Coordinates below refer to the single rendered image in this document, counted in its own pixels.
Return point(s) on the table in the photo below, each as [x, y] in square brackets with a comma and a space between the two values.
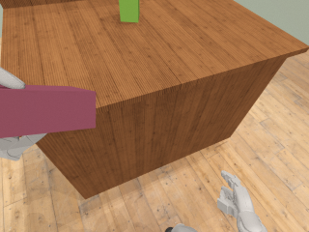
[179, 80]

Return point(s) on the sponge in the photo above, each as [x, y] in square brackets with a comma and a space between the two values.
[39, 109]

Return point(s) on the robot right forearm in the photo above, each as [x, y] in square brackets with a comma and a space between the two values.
[249, 222]

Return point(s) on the right robot shin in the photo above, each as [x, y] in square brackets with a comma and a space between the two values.
[180, 224]

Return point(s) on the right robot hand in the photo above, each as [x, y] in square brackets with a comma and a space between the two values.
[236, 201]

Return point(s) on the left robot hand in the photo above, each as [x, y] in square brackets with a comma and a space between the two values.
[11, 148]

